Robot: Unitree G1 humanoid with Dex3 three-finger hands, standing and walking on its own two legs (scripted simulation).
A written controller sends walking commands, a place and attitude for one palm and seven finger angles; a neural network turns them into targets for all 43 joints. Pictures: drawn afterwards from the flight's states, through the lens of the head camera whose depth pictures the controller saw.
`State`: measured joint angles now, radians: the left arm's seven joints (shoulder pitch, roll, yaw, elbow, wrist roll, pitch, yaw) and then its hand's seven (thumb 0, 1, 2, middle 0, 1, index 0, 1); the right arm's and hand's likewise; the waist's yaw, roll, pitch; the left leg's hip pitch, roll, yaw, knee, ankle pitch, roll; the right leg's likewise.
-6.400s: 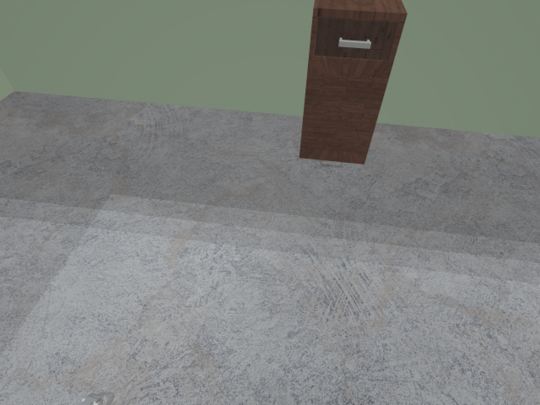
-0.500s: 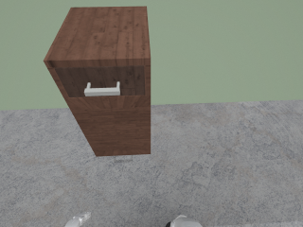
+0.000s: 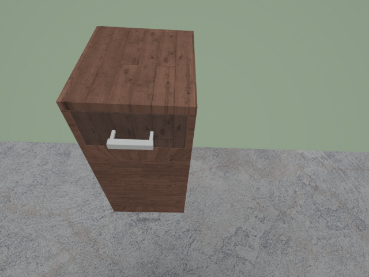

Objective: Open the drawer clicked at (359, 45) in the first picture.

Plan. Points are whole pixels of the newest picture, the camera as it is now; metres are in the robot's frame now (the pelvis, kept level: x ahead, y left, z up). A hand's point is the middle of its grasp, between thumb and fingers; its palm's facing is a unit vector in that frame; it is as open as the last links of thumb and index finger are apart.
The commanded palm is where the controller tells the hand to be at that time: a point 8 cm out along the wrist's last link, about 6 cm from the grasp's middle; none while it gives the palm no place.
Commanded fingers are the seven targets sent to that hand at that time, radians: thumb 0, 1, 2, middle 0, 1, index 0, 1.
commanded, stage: come to a stop and stand still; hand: left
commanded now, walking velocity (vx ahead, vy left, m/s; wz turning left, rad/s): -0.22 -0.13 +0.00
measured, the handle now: (131, 139) +0.49 +0.21 -0.07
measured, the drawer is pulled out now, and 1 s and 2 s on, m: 0.00 0.00 0.00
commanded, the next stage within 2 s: look again from close up in 1.34 s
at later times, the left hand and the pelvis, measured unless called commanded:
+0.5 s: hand out of the picture -0.01 +0.11 -0.14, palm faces +0.05 -0.96 -0.29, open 7.3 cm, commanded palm none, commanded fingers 0.00 0.90 0.90 -0.20 -0.30 -0.20 -0.30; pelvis -0.05 -0.09 +0.01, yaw +0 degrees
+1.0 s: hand out of the picture -0.09 +0.15 -0.18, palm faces +0.08 -0.98 -0.16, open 7.4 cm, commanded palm none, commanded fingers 0.00 0.90 0.90 -0.20 -0.30 -0.20 -0.30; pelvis -0.06 -0.02 +0.01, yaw +0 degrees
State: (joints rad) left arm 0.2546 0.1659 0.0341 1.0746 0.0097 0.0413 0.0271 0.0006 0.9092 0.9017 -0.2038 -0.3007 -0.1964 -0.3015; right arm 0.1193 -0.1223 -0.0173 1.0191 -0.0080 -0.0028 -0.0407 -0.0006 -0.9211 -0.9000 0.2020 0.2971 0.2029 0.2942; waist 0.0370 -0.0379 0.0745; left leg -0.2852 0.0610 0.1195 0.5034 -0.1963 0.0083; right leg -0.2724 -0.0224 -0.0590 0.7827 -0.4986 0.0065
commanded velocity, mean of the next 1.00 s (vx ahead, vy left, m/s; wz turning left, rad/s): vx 0.03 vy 0.08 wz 0.00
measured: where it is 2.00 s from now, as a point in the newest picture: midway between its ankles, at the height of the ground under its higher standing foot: outside the picture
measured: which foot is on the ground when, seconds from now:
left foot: down 0.00-0.22, up 0.24-0.82, down 0.84-1.00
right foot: up 0.00-0.20, down 0.22-1.00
